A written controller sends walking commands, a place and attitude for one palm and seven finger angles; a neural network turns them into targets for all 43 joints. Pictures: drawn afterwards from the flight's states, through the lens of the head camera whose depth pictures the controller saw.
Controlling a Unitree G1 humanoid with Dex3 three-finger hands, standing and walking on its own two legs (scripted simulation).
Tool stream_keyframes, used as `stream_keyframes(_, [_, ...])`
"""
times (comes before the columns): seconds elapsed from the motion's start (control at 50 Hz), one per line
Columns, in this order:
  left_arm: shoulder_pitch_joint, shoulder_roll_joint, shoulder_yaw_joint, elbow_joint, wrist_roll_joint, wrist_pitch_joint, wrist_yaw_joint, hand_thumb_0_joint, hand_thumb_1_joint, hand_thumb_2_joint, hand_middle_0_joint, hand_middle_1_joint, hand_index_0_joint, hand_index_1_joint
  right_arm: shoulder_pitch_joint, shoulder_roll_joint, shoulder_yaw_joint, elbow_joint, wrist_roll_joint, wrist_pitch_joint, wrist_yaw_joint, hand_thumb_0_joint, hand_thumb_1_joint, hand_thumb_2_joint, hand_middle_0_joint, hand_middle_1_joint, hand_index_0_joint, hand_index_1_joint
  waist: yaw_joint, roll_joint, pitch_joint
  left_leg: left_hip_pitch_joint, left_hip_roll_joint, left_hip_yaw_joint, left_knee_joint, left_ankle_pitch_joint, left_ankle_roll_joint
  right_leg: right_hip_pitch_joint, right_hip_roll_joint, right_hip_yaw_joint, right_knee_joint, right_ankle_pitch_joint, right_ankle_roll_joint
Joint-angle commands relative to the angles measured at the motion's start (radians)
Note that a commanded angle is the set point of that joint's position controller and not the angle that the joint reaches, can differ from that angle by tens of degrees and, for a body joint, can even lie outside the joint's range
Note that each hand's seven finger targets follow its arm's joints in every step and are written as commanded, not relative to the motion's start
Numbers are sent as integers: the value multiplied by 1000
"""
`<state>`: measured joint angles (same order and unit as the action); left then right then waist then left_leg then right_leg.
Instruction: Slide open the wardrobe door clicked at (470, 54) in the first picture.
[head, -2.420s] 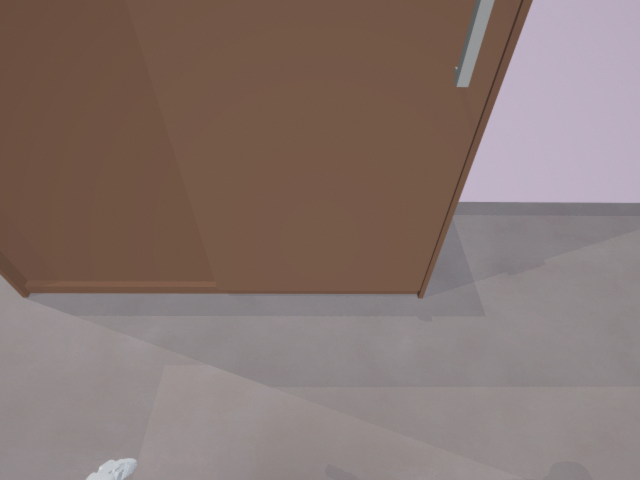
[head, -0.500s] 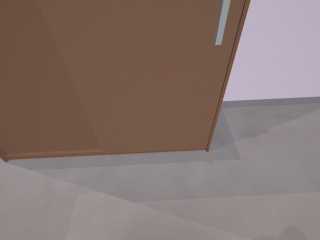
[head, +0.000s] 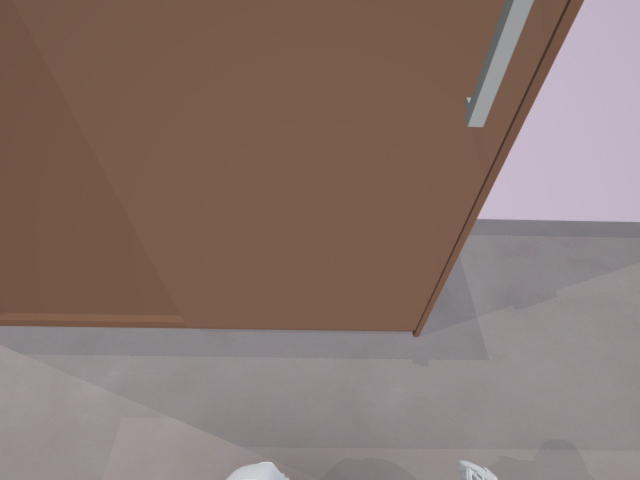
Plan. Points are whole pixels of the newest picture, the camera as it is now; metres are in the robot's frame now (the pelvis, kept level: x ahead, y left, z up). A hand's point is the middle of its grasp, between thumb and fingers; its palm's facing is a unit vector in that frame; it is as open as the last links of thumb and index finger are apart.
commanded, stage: take the last steps up to it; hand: right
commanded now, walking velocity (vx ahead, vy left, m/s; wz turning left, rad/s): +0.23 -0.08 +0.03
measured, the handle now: (502, 26) +0.64 -0.18 +0.26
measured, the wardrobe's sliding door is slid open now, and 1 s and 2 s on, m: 0.00 0.00 0.00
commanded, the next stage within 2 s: come to a stop and stand still in 0.18 s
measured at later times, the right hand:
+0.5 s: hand out of the picture +0.13 -0.26 -0.17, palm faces +0.04 +0.98 -0.18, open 7.3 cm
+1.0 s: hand (480, 475) +0.18 -0.21 -0.14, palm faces -0.04 +0.97 -0.23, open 7.3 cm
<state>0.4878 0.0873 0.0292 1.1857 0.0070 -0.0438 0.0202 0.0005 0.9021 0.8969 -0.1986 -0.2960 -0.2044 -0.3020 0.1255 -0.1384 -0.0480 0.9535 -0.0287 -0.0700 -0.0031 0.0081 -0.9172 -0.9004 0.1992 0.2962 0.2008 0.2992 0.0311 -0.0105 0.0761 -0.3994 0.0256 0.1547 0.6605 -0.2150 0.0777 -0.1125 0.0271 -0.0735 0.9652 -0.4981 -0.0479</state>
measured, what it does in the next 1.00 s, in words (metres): walks ahead: right foot, then left foot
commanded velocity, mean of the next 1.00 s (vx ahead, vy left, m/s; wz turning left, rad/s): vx -0.04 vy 0.04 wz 0.01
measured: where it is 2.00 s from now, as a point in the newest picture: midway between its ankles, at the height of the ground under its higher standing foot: outside the picture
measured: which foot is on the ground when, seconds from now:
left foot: down 0.00-0.34, up 0.36-0.82, down 0.84-1.00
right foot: up 0.00-0.32, down 0.34-0.86, up 0.88-1.00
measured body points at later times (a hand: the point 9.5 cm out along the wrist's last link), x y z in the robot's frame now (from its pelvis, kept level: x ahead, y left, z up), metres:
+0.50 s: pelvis +0.15 -0.08 +0.02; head +0.18 -0.11 +0.47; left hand +0.25 +0.14 -0.11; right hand +0.13 -0.31 -0.15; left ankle +0.11 +0.06 -0.66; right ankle +0.21 -0.16 -0.72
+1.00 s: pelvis +0.11 -0.03 +0.02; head +0.11 -0.02 +0.47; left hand +0.10 +0.21 -0.14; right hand +0.18 -0.26 -0.13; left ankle +0.11 +0.09 -0.72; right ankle +0.14 -0.15 -0.69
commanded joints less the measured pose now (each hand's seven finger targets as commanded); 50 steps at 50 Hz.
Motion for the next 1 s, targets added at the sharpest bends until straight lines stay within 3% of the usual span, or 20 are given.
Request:
stream_keyframes(0.0, [-85,95,28,-135,18,-3,-14,0,900,900,-200,-300,-200,-300,206,-135,-40,23,8,11,-28,0,-900,-900,200,300,200,300,-62,56,37,136,361,-495,-457,-196,151,-464,-138,113,375,136,13])
stream_keyframes(0.04, [-40,69,22,-124,24,21,-19,0,900,900,-200,-300,-200,-300,173,-93,-20,22,2,3,-27,0,-900,-900,200,300,200,300,-9,101,30,32,277,-315,-482,-90,93,-392,-149,79,250,185,40])
stream_keyframes(0.08, [-30,54,24,-131,23,32,-24,0,900,900,-200,-300,-200,-300,170,-101,-30,22,-4,-5,-25,0,-900,-900,200,300,200,300,14,96,6,-11,243,-210,-470,20,82,-335,-158,41,99,209,61])
stream_keyframes(0.22, [-215,101,18,-215,12,5,-41,0,900,900,-200,-300,-200,-300,230,-184,-35,52,-1,3,-11,0,-900,-900,200,300,200,300,-42,145,-16,118,230,-185,-383,151,61,-245,-109,-28,-274,279,69])
stream_keyframes(0.28, [-140,146,20,-183,14,-8,-29,0,900,900,-200,-300,-200,-300,235,-156,-29,62,3,26,-17,0,-900,-900,200,300,200,300,-2,63,-46,101,155,-124,-190,146,3,-22,-94,-29,-491,400,69])
stream_keyframes(0.3, [-74,220,31,-169,22,-17,-16,0,900,900,-200,-300,-200,-300,274,-106,-14,63,9,33,-22,0,-900,-900,200,300,200,300,10,-108,-118,32,68,-68,-16,16,-51,122,-237,115,-521,702,25])
stream_keyframes(0.32, [-57,281,31,-170,17,-10,-5,0,900,900,-200,-300,-200,-300,328,-69,-2,72,23,41,-28,0,-900,-900,200,300,200,300,-7,-253,-185,19,10,-47,113,-334,-96,149,-414,272,-559,1020,-69])
stream_keyframes(0.34, [-105,266,21,-165,11,-1,10,0,900,900,-200,-300,-200,-300,332,-80,5,87,22,53,-41,0,-900,-900,200,300,200,300,-12,-221,-195,53,14,-113,191,-438,-108,93,-441,294,-616,1053,-99])
stream_keyframes(0.38, [-211,248,15,-181,10,8,27,0,900,900,-200,-300,-200,-300,285,-106,2,98,14,70,-43,0,-900,-900,200,300,200,300,-27,-169,-78,49,51,-154,256,-375,-113,-27,-421,241,-614,1126,-128])
stream_keyframes(0.46, [-237,259,40,-184,7,35,41,0,900,900,-200,-300,-200,-300,261,-127,-17,64,8,102,-34,0,-900,-900,200,300,200,300,-21,-92,-106,-47,29,-161,374,-300,-118,52,-406,155,-580,1189,-142])
stream_keyframes(0.54, [-278,243,57,-206,9,39,41,0,900,900,-200,-300,-200,-300,236,-115,-39,19,6,127,-29,0,-900,-900,200,300,200,300,-29,-100,-155,-78,17,-193,486,-232,-128,14,-392,110,-592,1000,-139])
stream_keyframes(0.62, [-310,240,63,-219,16,42,32,0,900,900,-200,-300,-200,-300,202,-102,-40,-11,4,137,-22,0,-900,-900,200,300,200,300,-29,-140,-126,-37,21,-169,379,-214,-123,-65,-370,106,-630,728,-129])
stream_keyframes(0.7, [-302,256,70,-217,24,53,15,0,900,900,-200,-300,-200,-300,178,-87,-27,-26,4,123,-18,0,-900,-900,200,300,200,300,-19,-189,-104,88,22,-113,127,-235,-100,-144,-351,160,-675,387,-112])
stream_keyframes(0.76, [-292,248,72,-214,17,63,4,0,900,900,-200,-300,-200,-300,249,-98,-23,2,1,102,-21,0,-900,-900,200,300,200,300,-56,-127,-88,258,4,-78,-176,-61,-90,-238,-289,133,-611,223,-50])
stream_keyframes(0.78, [-261,209,66,-213,10,65,-1,0,900,900,-200,-300,-200,-300,259,-128,-24,7,-3,93,-25,0,-900,-900,200,300,200,300,-53,-20,-90,302,49,-125,-305,-31,-81,-275,-215,77,-525,171,1])
stream_keyframes(0.8, [-250,136,51,-228,0,70,-5,0,900,900,-200,-300,-200,-300,218,-197,-26,-9,-9,80,-31,0,-900,-900,200,300,200,300,-29,199,-53,223,238,-367,-423,-93,-10,-333,-116,-7,-380,75,65])
stream_keyframes(0.82, [-287,127,42,-249,5,78,-11,0,900,900,-200,-300,-200,-300,161,-236,-23,-32,-3,82,-31,0,-900,-900,200,300,200,300,-38,229,-20,71,328,-422,-481,-169,57,-296,-87,16,-277,-1,68])
stream_keyframes(0.86, [-287,144,42,-239,12,91,-10,0,900,900,-200,-300,-200,-300,96,-210,-23,-31,-3,72,-35,0,-900,-900,200,300,200,300,-26,287,4,-11,271,-409,-483,-185,74,-274,-88,71,-155,37,51])
stream_keyframes(0.9, [-202,141,41,-186,11,84,-11,0,900,900,-200,-300,-200,-300,40,-178,-17,-31,1,73,-31,0,-900,-900,200,300,200,300,8,207,-3,24,198,-277,-422,-91,57,-249,-80,49,-106,111,57])
stream_keyframes(0.98, [-165,112,22,-160,10,65,1,0,900,900,-200,-300,-200,-300,108,-156,-15,13,8,70,-32,0,-900,-900,200,300,200,300,-11,132,-19,94,181,-253,-340,7,46,-166,-84,30,-363,164,72])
